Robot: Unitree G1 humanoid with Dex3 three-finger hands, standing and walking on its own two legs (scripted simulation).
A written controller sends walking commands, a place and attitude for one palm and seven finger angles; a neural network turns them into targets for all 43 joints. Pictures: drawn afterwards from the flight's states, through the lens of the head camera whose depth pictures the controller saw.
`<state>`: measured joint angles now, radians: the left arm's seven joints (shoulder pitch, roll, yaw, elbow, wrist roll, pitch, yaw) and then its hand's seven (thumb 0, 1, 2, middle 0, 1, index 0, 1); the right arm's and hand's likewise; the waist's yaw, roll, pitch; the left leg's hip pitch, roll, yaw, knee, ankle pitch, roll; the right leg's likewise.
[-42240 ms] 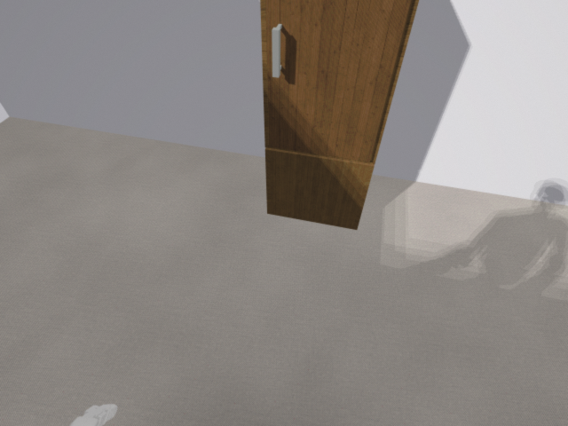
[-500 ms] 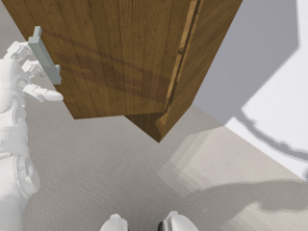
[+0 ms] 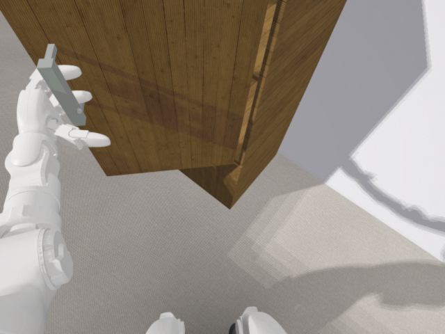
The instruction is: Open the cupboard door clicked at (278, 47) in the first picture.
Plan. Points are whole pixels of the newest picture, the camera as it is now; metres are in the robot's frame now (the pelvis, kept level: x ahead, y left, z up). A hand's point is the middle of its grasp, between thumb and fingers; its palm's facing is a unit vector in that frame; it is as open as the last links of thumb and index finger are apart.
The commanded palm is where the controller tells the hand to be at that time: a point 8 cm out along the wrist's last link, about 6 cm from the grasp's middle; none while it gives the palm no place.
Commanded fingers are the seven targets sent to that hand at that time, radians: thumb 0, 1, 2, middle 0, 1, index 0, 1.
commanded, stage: slide the fingers in behind the handle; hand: left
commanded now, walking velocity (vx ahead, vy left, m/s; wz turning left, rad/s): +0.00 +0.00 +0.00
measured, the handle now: (66, 87) +0.54 +0.25 +0.09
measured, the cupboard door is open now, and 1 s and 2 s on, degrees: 47 49 72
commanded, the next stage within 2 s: close the thumb around the handle in 0.50 s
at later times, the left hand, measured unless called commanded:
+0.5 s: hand (79, 114) +0.48 +0.22 +0.08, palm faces +0.10 -0.99 -0.01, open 14.1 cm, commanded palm +0.45 +0.25 +0.09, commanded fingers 0.00 -0.50 0.30 -0.30 -1.20 -0.30 -1.20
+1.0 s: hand (79, 115) +0.48 +0.22 +0.08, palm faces +0.11 -0.99 -0.01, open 9.7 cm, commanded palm +0.45 +0.26 +0.09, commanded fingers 0.00 0.68 0.80 -0.38 -1.33 -0.38 -1.33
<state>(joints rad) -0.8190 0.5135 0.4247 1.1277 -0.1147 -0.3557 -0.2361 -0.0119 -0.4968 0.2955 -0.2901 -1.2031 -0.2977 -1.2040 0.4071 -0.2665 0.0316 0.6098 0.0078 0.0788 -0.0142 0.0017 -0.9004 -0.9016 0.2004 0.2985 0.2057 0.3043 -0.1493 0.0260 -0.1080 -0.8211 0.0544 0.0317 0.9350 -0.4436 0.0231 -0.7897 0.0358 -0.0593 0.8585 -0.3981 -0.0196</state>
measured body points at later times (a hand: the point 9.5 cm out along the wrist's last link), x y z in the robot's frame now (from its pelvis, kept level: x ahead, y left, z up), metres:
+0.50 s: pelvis +0.00 +0.00 +0.00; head +0.10 +0.02 +0.44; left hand +0.47 +0.27 +0.09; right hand +0.02 -0.27 -0.11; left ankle +0.00 +0.10 -0.69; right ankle +0.00 -0.11 -0.69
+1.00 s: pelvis +0.00 +0.00 +0.00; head +0.10 +0.02 +0.44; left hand +0.47 +0.27 +0.09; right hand +0.02 -0.26 -0.12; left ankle +0.00 +0.10 -0.69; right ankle +0.00 -0.11 -0.69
